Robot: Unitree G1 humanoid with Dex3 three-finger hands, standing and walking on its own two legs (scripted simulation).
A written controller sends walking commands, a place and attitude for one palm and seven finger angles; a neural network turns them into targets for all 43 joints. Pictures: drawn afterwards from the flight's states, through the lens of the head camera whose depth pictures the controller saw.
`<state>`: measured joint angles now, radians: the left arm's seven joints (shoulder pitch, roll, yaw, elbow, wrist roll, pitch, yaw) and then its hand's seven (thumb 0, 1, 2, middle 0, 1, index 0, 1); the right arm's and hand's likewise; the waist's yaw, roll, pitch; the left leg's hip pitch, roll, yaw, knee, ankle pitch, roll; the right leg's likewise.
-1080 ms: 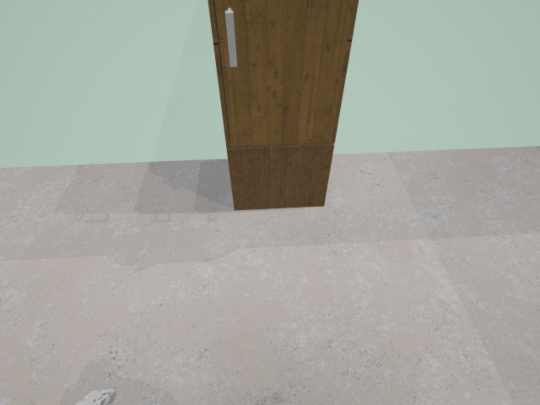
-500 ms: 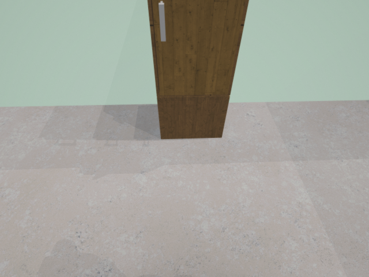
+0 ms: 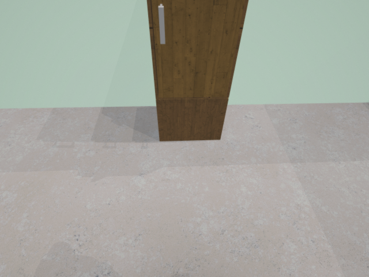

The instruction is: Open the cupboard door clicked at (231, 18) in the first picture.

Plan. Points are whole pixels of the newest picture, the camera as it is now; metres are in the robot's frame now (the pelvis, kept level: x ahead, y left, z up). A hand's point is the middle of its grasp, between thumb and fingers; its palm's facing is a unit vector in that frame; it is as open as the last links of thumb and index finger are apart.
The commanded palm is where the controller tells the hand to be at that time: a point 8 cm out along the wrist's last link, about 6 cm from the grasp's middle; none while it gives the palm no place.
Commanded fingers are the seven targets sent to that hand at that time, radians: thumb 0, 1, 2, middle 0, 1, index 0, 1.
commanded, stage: look at it before walking up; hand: left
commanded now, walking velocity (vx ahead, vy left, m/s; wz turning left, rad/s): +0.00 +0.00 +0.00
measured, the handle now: (162, 24) +1.13 +0.17 +0.08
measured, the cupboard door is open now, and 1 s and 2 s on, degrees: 0 0 0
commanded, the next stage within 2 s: walk to a spot facing it in 0.36 s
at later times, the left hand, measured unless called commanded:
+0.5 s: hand out of the picture +0.07 +0.25 -0.15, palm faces -0.03 -0.94 -0.34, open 7.4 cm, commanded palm none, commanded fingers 0.00 0.90 0.90 -0.20 -0.30 -0.20 -0.30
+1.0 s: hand out of the picture +0.10 +0.12 -0.17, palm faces -0.14 -0.97 -0.20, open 7.4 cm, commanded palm none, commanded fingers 0.00 0.90 0.90 -0.20 -0.30 -0.20 -0.30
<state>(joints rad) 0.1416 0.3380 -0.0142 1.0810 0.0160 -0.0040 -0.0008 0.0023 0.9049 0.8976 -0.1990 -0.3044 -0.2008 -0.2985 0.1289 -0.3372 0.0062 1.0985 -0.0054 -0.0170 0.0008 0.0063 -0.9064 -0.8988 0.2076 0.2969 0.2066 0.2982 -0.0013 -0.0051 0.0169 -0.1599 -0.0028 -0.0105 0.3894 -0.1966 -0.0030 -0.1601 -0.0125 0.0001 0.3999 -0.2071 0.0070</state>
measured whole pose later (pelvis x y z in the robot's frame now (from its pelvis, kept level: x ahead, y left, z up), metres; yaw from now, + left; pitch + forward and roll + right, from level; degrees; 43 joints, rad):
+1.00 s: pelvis +0.10 -0.06 -0.01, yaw -13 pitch -1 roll +1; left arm 0.42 0.15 0.02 1.04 0.02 -0.05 0.00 0.00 0.91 0.90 -0.20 -0.30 -0.20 -0.30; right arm 0.26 -0.23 -0.04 1.07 -0.02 0.00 0.01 0.01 -0.91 -0.90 0.20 0.30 0.20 0.30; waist 0.03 0.02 0.02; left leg -0.50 0.10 0.07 1.14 -0.29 -0.03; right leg -0.17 0.04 -0.04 0.47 -0.29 -0.08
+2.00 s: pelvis +0.35 -0.08 -0.01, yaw -5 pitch +0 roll +1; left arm 0.16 0.13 0.03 0.93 0.02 0.00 0.04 0.00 0.91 0.90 -0.20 -0.30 -0.20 -0.30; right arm 0.29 -0.20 -0.08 1.02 -0.01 0.05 0.00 0.01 -0.91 -0.90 0.20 0.30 0.20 0.30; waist -0.05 0.05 0.04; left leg -0.48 0.00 0.03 1.11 -0.43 -0.04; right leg -0.22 -0.07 -0.17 0.51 -0.29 -0.02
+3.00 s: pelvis +0.48 -0.10 -0.01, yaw +4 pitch -2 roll +1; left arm 0.19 0.14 0.05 1.03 0.01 -0.06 0.01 -0.01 0.92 0.90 -0.20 -0.30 -0.20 -0.30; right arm 0.44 -0.16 -0.05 1.16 -0.02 0.00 -0.01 0.01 -0.91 -0.90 0.20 0.30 0.20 0.30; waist -0.04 0.04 0.04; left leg -0.33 0.07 0.05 1.05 -0.44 0.02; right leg -0.25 -0.03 -0.14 0.53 -0.26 -0.04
